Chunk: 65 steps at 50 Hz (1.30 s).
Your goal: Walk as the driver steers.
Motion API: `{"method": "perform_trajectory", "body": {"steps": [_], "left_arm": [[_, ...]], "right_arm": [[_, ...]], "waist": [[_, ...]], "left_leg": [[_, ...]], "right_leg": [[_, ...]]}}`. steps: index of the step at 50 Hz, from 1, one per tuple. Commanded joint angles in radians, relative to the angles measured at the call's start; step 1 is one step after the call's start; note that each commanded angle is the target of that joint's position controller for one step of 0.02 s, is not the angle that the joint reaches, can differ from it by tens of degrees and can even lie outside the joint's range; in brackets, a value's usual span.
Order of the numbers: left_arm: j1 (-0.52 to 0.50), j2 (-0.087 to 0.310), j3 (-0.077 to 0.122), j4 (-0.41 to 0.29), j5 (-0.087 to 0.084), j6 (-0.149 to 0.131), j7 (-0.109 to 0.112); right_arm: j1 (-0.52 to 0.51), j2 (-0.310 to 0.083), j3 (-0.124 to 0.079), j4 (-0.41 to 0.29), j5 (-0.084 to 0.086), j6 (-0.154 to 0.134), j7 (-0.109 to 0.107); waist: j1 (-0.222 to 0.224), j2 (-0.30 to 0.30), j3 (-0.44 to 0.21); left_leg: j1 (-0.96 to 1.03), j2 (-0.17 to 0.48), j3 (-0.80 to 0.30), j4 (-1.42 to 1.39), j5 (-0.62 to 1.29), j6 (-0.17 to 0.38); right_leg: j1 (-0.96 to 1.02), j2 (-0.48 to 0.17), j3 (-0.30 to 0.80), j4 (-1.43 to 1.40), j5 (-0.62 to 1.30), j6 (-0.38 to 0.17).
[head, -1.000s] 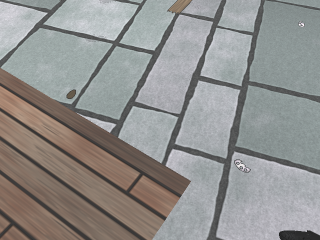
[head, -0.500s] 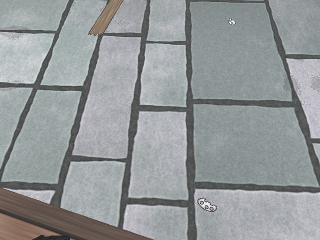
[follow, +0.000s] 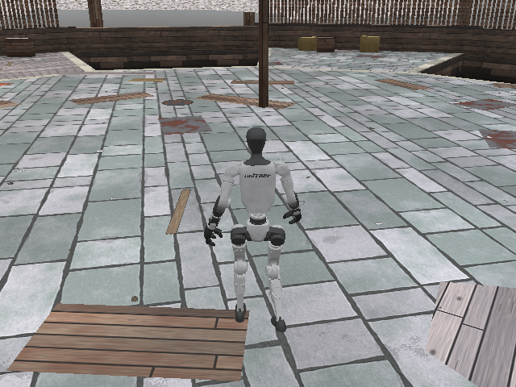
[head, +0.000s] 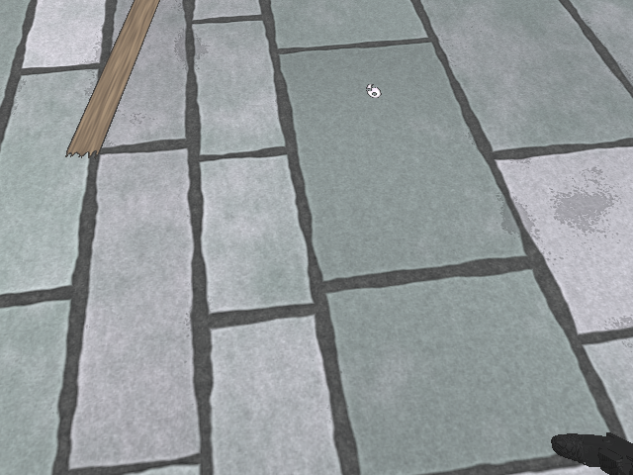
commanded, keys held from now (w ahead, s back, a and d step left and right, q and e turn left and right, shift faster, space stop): e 0.24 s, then q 0.76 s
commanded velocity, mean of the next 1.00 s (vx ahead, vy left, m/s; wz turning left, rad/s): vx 0.06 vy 0.00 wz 0.04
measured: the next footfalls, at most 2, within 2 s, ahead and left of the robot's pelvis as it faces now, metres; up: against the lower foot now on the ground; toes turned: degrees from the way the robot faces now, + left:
right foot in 0.36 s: +0.14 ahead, -0.15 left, +0.00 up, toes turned -11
left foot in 0.76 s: +0.13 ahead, +0.09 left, +0.00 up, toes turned +4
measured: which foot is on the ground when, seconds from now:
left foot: down 0.00-0.36, up 0.38-0.74, down 0.76-1.00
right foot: up 0.00-0.34, down 0.36-0.78, up 0.80-1.00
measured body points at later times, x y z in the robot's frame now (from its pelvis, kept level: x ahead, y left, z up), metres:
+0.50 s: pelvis +0.09 -0.03 +0.01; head +0.11 -0.06 +0.46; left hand +0.33 +0.17 -0.06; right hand +0.14 -0.32 -0.12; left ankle +0.09 +0.12 -0.69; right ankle +0.10 -0.14 -0.73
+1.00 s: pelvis +0.09 +0.02 +0.02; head +0.13 +0.05 +0.47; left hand +0.22 +0.32 -0.10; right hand +0.24 -0.26 -0.07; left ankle +0.09 +0.09 -0.73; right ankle +0.11 -0.15 -0.64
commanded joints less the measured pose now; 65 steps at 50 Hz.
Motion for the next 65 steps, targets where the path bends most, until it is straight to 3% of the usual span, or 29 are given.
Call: {"method": "perform_trajectory", "body": {"steps": [1, 3, 5, 9, 15, 17, 18, 19, 20, 21, 22, 24, 27, 30, 34, 37, 38, 39, 40, 41, 42, 43, 44, 45, 48, 56, 61, 64, 65], "left_arm": [[-0.017, 0.151, 0.044, -0.1, 0.006, 0.021, 0.013], [0.007, 0.095, 0.036, -0.103, -0.002, 0.044, 0.012], [-0.013, 0.061, 0.028, -0.12, 0.003, 0.049, 0.012], [-0.074, 0.058, 0.023, -0.145, 0.009, 0.051, -0.007], [-0.167, 0.053, 0.022, -0.188, 0.018, 0.057, -0.031], [-0.106, 0.049, 0.022, -0.154, 0.027, 0.047, -0.029], [-0.082, 0.088, 0.027, -0.149, 0.035, 0.043, -0.017], [-0.1, 0.142, 0.022, -0.172, 0.056, 0.044, 0.0], [-0.132, 0.078, 0.004, -0.16, 0.072, 0.034, -0.003], [-0.172, 0.065, 0.001, -0.153, 0.072, 0.02, -0.013], [-0.201, 0.071, 0.004, -0.138, 0.068, 0.009, -0.015], [-0.235, 0.113, 0.017, -0.122, 0.052, 0.0, -0.008], [-0.244, 0.112, 0.024, -0.1, 0.041, 0.006, 0.009], [-0.271, 0.085, 0.024, -0.082, 0.04, 0.013, 0.018], [-0.278, 0.105, 0.037, -0.055, 0.035, 0.024, 0.02], [-0.313, 0.118, 0.043, -0.036, 0.008, 0.03, 0.023], [-0.281, 0.099, 0.042, -0.014, 0.0, 0.031, 0.023], [-0.237, 0.059, 0.035, -0.006, 0.023, 0.031, 0.018], [-0.34, 0.026, 0.019, -0.072, 0.05, 0.026, 0.022], [-0.389, 0.06, 0.03, -0.077, 0.039, 0.023, 0.027], [-0.375, 0.082, 0.039, -0.062, 0.019, 0.023, 0.027], [-0.343, 0.088, 0.047, -0.036, 0.018, 0.025, 0.032], [-0.328, 0.102, 0.053, -0.02, 0.025, 0.027, 0.038], [-0.318, 0.098, 0.055, -0.013, 0.028, 0.026, 0.039], [-0.285, 0.076, 0.052, 0.002, 0.019, 0.015, 0.034], [-0.308, 0.072, 0.044, 0.003, 0.016, -0.006, 0.022], [-0.278, 0.089, 0.045, 0.008, 0.009, -0.033, 0.002], [-0.201, 0.094, 0.048, 0.03, 0.007, -0.047, -0.013], [-0.167, 0.114, 0.053, 0.043, 0.013, -0.049, -0.015]], "right_arm": [[0.089, -0.109, -0.034, -0.036, 0.001, 0.029, -0.013], [0.049, -0.121, -0.038, -0.022, -0.009, 0.032, -0.014], [0.044, -0.144, -0.049, -0.006, -0.007, 0.031, -0.017], [0.019, -0.173, -0.062, 0.01, 0.01, 0.048, -0.026], [0.056, -0.207, -0.068, 0.062, 0.041, 0.07, -0.007], [0.048, -0.159, -0.045, 0.086, 0.056, 0.069, 0.002], [0.094, -0.085, -0.014, 0.104, 0.03, 0.059, 0.013], [0.156, -0.026, 0.014, 0.099, -0.026, 0.049, 0.033], [0.138, -0.069, 0.001, 0.107, 0.0, 0.06, 0.026], [0.099, -0.13, -0.013, 0.106, 0.023, 0.071, 0.018], [0.088, -0.144, -0.022, 0.109, 0.032, 0.08, 0.01], [0.125, -0.179, -0.042, 0.132, 0.029, 0.105, -0.009], [0.155, -0.159, -0.053, 0.134, 0.044, 0.123, -0.023], [0.124, -0.112, -0.046, 0.112, 0.042, 0.137, -0.027], [0.115, -0.113, -0.046, 0.078, 0.039, 0.141, -0.007], [0.192, -0.116, -0.054, 0.089, 0.036, 0.141, 0.011], [0.216, -0.134, -0.062, 0.095, 0.028, 0.139, 0.01], [0.223, -0.228, -0.087, 0.082, 0.024, 0.134, -0.005], [0.232, -0.329, -0.104, 0.061, 0.005, 0.121, -0.009], [0.249, -0.297, -0.095, 0.051, -0.024, 0.097, -0.001], [0.204, -0.268, -0.086, 0.045, -0.018, 0.078, -0.001], [0.147, -0.245, -0.084, 0.037, 0.007, 0.073, -0.009], [0.111, -0.207, -0.071, 0.03, 0.03, 0.076, -0.018], [0.105, -0.189, -0.063, 0.025, 0.035, 0.079, -0.027], [0.135, -0.189, -0.062, 0.018, 0.027, 0.086, -0.037], [0.122, -0.226, -0.077, -0.001, 0.029, 0.107, -0.042], [0.082, -0.229, -0.079, -0.022, 0.033, 0.121, -0.033], [0.038, -0.218, -0.073, -0.039, 0.047, 0.132, -0.038], [0.042, -0.197, -0.066, -0.043, 0.049, 0.134, -0.043]], "waist": [[-0.074, 0.118, -0.14], [-0.039, 0.169, -0.085], [-0.04, 0.177, -0.094], [-0.051, 0.139, -0.146], [-0.073, 0.134, -0.107], [-0.029, 0.109, -0.119], [-0.038, 0.021, -0.167], [-0.097, -0.191, -0.222], [-0.059, -0.19, -0.237], [-0.055, -0.146, -0.185], [-0.057, -0.146, -0.155], [-0.066, -0.137, -0.121], [-0.068, -0.114, -0.104], [-0.058, -0.105, -0.091], [-0.053, -0.115, -0.116], [-0.104, -0.11, -0.121], [-0.109, -0.064, -0.108], [-0.077, 0.161, -0.093], [-0.103, 0.371, -0.066], [-0.148, 0.233, -0.132], [-0.117, 0.173, -0.108], [-0.087, 0.122, -0.087], [-0.075, 0.116, -0.075], [-0.066, 0.13, -0.081], [-0.067, 0.123, -0.113], [-0.092, 0.17, -0.07], [-0.088, 0.183, -0.099], [-0.039, 0.18, -0.119], [-0.028, 0.156, -0.129]], "left_leg": [[0.4, 0.33, -0.301, -0.152, 0.334, 0.201], [0.242, 0.269, -0.169, -0.22, 0.333, 0.197], [0.245, 0.286, -0.116, -0.245, 0.404, 0.224], [0.277, 0.315, -0.034, -0.26, 0.372, 0.234], [0.306, 0.318, -0.013, -0.206, 0.25, 0.205], [0.248, 0.263, 0.011, -0.11, 0.185, 0.138], [0.163, 0.196, 0.06, -0.035, 0.058, 0.051], [0.018, 0.108, 0.104, 0.113, -0.378, -0.041], [0.034, 0.105, 0.021, 0.183, -0.493, -0.076], [0.04, 0.105, 0.001, 0.226, -0.473, -0.085], [0.017, 0.097, -0.005, 0.257, -0.445, -0.088], [0.018, 0.088, -0.021, 0.369, -0.407, -0.102], [-0.018, 0.07, -0.004, 0.486, -0.393, -0.105], [-0.014, 0.082, 0.013, 0.415, -0.353, -0.095], [0.051, 0.077, 0.051, 0.281, -0.306, -0.068], [0.178, 0.043, 0.101, 0.065, -0.152, -0.011], [0.242, 0.028, 0.073, -0.049, -0.037, 0.026], [0.349, 0.174, -0.17, -0.158, 0.256, 0.097], [0.407, 0.394, -0.505, -0.196, 0.523, 0.299], [0.398, 0.411, -0.526, -0.22, 0.427, 0.372], [0.384, 0.358, -0.438, -0.218, 0.34, 0.324], [0.378, 0.301, -0.369, -0.208, 0.259, 0.263], [0.37, 0.276, -0.339, -0.207, 0.238, 0.226], [0.35, 0.25, -0.317, -0.207, 0.261, 0.213], [0.392, 0.221, -0.298, -0.204, 0.297, 0.216], [0.327, 0.184, -0.392, -0.2, 0.083, 0.222], [0.319, 0.174, -0.486, -0.142, 0.214, 0.221], [0.307, 0.131, -0.513, -0.077, 0.259, 0.175], [0.264, 0.096, -0.481, -0.037, 0.17, 0.131]], "right_leg": [[-0.338, -0.119, -0.037, 0.181, 0.056, 0.05], [-0.234, -0.136, -0.084, 0.095, 0.099, 0.054], [-0.223, -0.144, -0.106, 0.006, 0.143, 0.059], [-0.15, -0.167, -0.12, -0.168, 0.287, 0.044], [-0.023, -0.124, -0.16, -0.442, 0.275, -0.011], [0.176, -0.097, -0.167, -0.699, 0.461, -0.055], [0.353, -0.199, -0.055, -0.754, 0.722, -0.08], [0.49, -0.427, 0.154, -0.679, 1.093, -0.17], [0.353, -0.458, 0.16, -0.704, 0.93, -0.288], [0.299, -0.403, 0.107, -0.722, 0.837, -0.28], [0.281, -0.374, 0.063, -0.729, 0.807, -0.251], [0.223, -0.378, 0.016, -0.734, 0.864, -0.247], [0.208, -0.388, -0.041, -0.739, 0.858, -0.262], [0.207, -0.388, -0.084, -0.745, 0.769, -0.259], [0.235, -0.421, -0.095, -0.724, 0.765, -0.257], [0.196, -0.406, -0.144, -0.641, 0.694, -0.189], [0.149, -0.362, -0.191, -0.562, 0.567, -0.125], [-0.017, -0.258, -0.298, -0.337, 0.329, -0.021], [-0.287, -0.084, -0.266, -0.105, -0.102, 0.055], [-0.312, -0.083, -0.118, 0.057, -0.15, 0.045], [-0.323, -0.105, -0.083, 0.096, -0.066, 0.027], [-0.332, -0.122, -0.075, 0.079, 0.027, 0.023], [-0.333, -0.131, -0.068, 0.05, 0.09, 0.028], [-0.297, -0.124, -0.07, 0.052, 0.14, 0.036], [-0.276, -0.097, -0.071, 0.007, 0.218, 0.054], [-0.178, -0.074, -0.049, -0.308, 0.238, 0.086], [-0.069, -0.049, -0.044, -0.441, 0.206, 0.065], [0.071, -0.045, -0.063, -0.675, 0.344, 0.036], [0.165, -0.093, -0.048, -0.765, 0.48, 0.013]]}}
Keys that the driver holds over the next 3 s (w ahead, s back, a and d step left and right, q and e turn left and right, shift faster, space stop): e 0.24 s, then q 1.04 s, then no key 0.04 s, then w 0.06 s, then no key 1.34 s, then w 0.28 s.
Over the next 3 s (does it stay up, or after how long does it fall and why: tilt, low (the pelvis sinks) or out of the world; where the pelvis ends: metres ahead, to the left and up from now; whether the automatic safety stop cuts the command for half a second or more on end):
stays up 0.18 0.01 0.00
